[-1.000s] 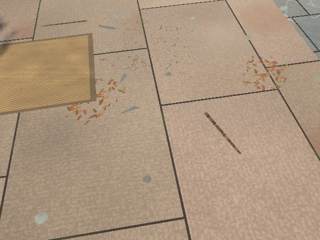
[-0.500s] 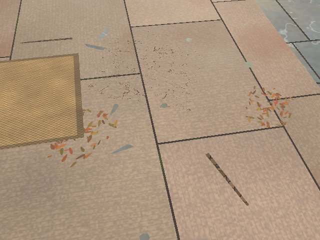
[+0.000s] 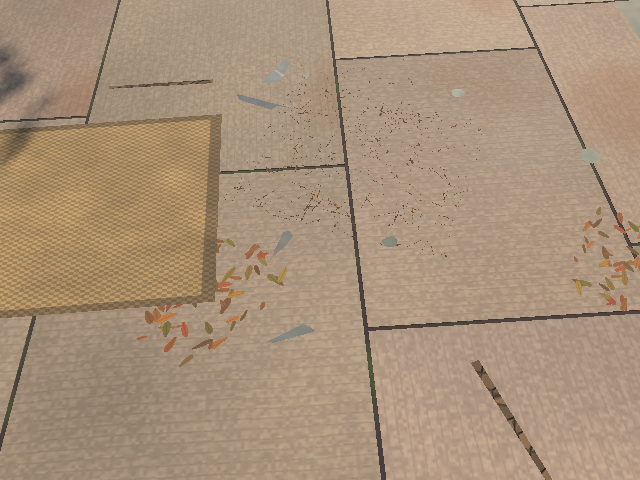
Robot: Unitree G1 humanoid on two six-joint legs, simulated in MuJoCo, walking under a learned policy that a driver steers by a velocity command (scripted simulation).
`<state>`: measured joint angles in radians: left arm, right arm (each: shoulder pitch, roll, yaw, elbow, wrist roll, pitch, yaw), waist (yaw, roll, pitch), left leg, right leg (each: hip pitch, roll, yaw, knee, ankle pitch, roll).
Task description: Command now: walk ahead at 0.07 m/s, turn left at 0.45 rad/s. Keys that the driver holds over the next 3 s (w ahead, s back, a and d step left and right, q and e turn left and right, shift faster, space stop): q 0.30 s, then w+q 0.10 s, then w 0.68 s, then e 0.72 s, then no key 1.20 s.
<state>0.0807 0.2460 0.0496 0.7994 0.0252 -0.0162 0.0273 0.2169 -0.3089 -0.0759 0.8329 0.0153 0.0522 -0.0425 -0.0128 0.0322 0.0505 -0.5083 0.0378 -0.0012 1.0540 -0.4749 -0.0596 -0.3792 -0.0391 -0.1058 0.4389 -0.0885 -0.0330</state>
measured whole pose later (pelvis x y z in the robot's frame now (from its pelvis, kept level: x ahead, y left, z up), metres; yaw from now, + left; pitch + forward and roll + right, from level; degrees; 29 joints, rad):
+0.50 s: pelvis +0.04 +0.04 +0.02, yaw +16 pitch +2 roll -3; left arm 0.08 0.31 0.10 0.88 -0.01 -0.03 0.01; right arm 0.28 -0.27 -0.07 0.76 0.01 -0.01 -0.04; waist -0.02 -0.02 -0.01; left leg -0.22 -0.04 -0.11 0.37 -0.19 0.06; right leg -0.46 -0.01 0.04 0.72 -0.21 0.05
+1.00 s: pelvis +0.22 +0.06 +0.01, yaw +19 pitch +2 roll +0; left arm 0.40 0.25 0.04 0.97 -0.02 -0.08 0.00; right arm 0.10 -0.28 -0.06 0.70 0.02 -0.07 0.02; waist 0.10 0.04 0.02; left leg -0.64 0.08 -0.01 0.64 -0.02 -0.01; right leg 0.03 0.02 0.00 0.21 -0.28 -0.02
